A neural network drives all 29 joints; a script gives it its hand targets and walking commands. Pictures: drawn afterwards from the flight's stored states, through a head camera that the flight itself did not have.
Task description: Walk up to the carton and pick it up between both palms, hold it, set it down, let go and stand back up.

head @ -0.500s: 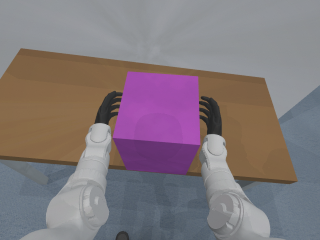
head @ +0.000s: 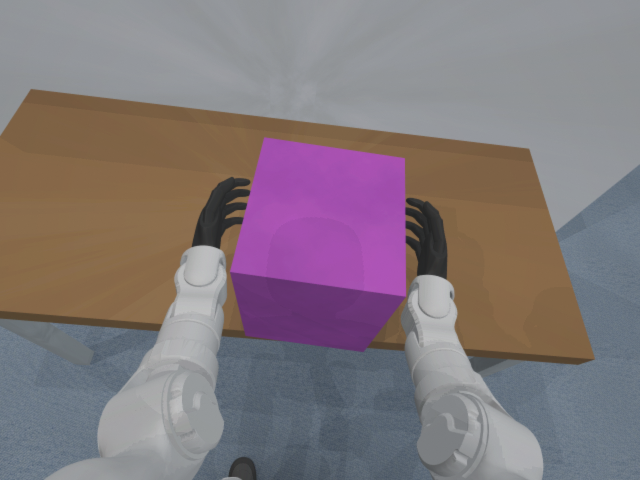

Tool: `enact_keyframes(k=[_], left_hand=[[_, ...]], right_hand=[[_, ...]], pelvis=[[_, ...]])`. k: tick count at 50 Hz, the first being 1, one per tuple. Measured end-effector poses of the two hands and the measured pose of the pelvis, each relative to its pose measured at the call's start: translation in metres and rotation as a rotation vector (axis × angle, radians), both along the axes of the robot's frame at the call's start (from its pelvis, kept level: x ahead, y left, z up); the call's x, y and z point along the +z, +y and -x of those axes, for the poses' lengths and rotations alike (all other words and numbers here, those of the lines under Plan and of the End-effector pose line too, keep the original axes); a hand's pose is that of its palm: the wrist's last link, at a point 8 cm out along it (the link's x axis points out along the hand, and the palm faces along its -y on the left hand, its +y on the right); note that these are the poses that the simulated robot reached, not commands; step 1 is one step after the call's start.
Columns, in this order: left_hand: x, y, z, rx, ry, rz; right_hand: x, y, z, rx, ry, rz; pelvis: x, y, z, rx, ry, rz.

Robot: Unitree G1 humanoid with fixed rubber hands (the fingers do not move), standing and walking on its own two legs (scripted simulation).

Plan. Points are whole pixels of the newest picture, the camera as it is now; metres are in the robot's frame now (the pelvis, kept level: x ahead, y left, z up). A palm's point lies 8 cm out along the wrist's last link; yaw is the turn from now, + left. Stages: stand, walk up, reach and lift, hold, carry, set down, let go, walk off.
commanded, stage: set down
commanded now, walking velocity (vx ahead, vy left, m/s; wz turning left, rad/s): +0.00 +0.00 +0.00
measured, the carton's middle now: (318, 254) +0.42 +0.02 -0.07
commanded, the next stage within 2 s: none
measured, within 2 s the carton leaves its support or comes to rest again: neither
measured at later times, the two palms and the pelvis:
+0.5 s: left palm (213, 238) +0.39 +0.17 +0.00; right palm (429, 270) +0.38 -0.12 +0.01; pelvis -0.01 +0.00 +0.00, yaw +0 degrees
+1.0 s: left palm (205, 235) +0.40 +0.18 -0.01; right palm (427, 264) +0.40 -0.13 -0.01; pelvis -0.02 +0.01 -0.04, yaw -2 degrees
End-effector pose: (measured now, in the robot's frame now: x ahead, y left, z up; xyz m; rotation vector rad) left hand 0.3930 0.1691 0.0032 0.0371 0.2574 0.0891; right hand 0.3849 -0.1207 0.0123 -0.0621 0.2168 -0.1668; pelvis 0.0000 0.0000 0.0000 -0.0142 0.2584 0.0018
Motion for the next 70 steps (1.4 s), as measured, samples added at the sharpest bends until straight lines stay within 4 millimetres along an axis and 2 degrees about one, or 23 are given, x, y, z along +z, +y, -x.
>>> enact_keyframes(k=[34,44,48,54,61,70], left_hand=[[-0.004,-0.001,0.0,-0.016,-0.038,-0.005],[-0.018,0.001,-0.003,-0.02,0.02,0.02],[-0.019,0.006,-0.007,-0.005,0.029,0.019],[-0.019,0.027,-0.012,0.021,0.044,-0.008],[-0.025,0.043,-0.01,0.015,0.034,-0.035],[-0.006,0.047,-0.015,0.002,-0.026,-0.035]], right_hand=[[-0.005,-0.002,0.006,-0.013,-0.008,-0.013],[-0.012,-0.005,-0.001,0.018,0.061,-0.033],[-0.018,-0.005,-0.007,0.025,0.086,-0.038],[-0.026,-0.007,-0.014,0.037,0.092,-0.039],[-0.032,-0.023,-0.017,0.028,0.068,-0.032],[-0.009,-0.039,-0.025,0.025,0.006,-0.031]], pelvis=[[-0.008,0.004,0.011,-0.006,0.028,0.009],[-0.021,0.006,0.015,-0.03,0.103,0.02],[-0.033,0.008,0.017,-0.027,0.144,0.023],[-0.045,0.011,0.021,-0.023,0.168,0.023],[-0.053,0.011,0.027,-0.009,0.198,0.029],[-0.052,0.009,0.034,-0.009,0.212,0.029]])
